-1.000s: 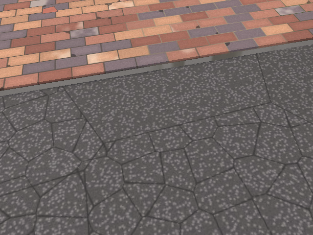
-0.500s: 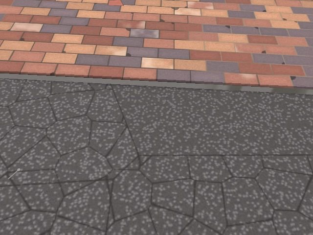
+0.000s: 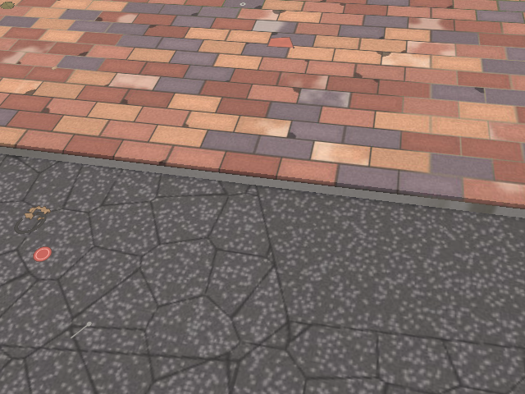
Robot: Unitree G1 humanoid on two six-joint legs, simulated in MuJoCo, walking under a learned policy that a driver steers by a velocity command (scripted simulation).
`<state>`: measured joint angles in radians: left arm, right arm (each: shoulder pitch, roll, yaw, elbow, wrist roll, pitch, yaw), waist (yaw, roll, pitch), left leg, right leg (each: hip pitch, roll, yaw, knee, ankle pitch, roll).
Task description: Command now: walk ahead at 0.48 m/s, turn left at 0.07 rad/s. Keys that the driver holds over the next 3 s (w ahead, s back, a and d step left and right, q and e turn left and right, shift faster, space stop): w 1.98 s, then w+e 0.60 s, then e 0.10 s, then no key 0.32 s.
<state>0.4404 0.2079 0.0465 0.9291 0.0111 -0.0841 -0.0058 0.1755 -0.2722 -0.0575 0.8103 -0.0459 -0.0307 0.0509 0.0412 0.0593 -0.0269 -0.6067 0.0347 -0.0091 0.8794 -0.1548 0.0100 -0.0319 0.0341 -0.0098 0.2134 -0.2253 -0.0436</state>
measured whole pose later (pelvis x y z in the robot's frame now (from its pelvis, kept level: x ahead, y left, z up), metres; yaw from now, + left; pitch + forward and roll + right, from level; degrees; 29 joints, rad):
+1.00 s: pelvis +0.55 +0.00 +0.00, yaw +0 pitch +0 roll -1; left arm 0.37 0.22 0.05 1.01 0.01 -0.09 -0.01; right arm 0.19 -0.24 -0.05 0.93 -0.04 -0.04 0.03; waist 0.01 0.04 0.04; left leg -0.58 0.10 0.00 0.98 -0.18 0.03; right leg -0.09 0.08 -0.10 0.26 -0.18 -0.10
